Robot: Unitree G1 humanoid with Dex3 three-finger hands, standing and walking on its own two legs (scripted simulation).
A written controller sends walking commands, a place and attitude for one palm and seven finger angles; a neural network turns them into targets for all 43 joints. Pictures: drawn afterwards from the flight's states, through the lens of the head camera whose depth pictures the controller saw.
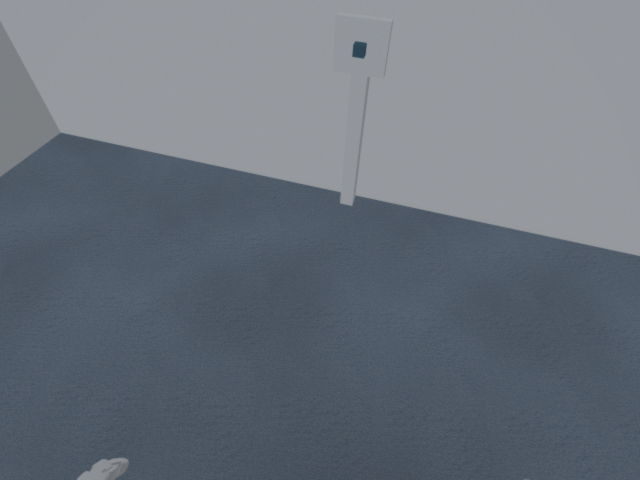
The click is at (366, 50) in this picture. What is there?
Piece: button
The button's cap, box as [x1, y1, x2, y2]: [352, 41, 366, 58]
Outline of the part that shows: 355,41 353,44 352,56 363,58 365,54 366,43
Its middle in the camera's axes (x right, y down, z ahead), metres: +0.13 -0.62 +1.26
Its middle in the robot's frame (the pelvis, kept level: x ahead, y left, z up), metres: +1.36 -0.06 -0.04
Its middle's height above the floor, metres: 0.73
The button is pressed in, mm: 0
